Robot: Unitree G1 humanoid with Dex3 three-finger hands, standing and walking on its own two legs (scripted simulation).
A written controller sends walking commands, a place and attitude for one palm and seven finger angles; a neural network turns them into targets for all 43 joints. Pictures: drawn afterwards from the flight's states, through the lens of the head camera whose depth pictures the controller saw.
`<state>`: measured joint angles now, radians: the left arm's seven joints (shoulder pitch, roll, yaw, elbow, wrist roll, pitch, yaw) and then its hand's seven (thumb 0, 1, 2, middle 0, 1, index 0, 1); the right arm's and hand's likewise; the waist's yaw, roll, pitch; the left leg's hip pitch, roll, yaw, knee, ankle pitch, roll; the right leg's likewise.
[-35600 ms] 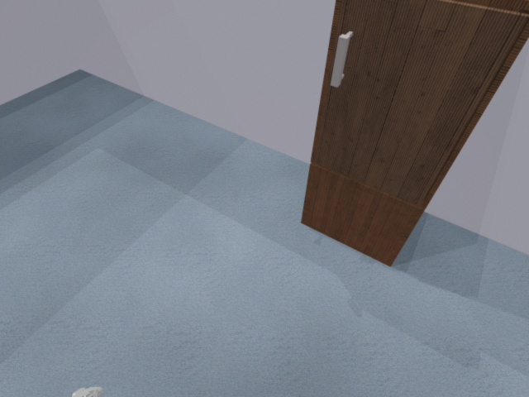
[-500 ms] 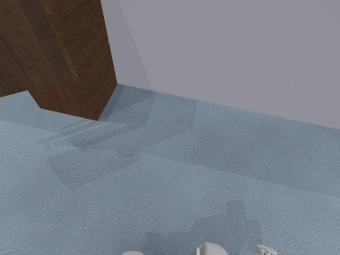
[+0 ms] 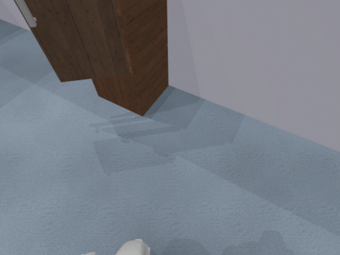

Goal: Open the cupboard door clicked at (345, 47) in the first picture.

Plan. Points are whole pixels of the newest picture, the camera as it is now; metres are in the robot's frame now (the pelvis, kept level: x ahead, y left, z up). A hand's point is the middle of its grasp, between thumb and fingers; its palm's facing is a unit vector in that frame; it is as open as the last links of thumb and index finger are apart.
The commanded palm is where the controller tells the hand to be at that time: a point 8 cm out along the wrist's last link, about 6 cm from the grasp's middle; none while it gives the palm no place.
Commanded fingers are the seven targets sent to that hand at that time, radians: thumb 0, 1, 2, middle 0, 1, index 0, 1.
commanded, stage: turn to face it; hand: left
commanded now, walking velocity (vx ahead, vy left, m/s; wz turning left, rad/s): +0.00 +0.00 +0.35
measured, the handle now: (25, 7) +0.98 +0.64 +0.07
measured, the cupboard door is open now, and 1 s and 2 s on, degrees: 40 40 40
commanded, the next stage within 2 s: take the last steps up to it in 0.28 s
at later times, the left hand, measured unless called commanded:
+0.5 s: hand out of the picture +0.05 +0.22 -0.17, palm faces +0.20 -0.95 -0.24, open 7.4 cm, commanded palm none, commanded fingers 0.00 0.90 0.90 -0.20 -0.30 -0.20 -0.30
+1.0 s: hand out of the picture -0.03 +0.25 -0.19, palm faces +0.40 -0.90 -0.17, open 7.4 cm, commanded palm none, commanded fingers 0.00 0.90 0.90 -0.20 -0.30 -0.20 -0.30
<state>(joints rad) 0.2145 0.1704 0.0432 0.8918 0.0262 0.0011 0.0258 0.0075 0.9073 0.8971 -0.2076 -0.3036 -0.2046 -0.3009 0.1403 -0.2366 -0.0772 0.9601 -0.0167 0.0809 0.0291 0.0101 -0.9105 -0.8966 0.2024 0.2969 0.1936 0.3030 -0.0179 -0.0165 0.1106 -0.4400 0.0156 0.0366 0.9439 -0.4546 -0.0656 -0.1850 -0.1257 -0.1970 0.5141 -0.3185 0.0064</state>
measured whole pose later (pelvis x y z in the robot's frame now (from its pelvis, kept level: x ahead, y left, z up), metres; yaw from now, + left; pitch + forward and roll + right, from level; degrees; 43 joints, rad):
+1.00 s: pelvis +0.11 +0.12 -0.02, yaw +18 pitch +0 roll +0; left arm 0.41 0.16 0.06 1.13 0.02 0.00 0.01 0.01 0.90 0.90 -0.21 -0.30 -0.20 -0.30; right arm 0.12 -0.19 -0.05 0.98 -0.03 -0.04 0.02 0.01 -0.91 -0.90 0.20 0.30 0.19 0.30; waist 0.04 -0.04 0.10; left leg -0.42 0.03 0.13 0.67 -0.23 0.04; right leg -0.19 -0.19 -0.09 0.92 -0.52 0.05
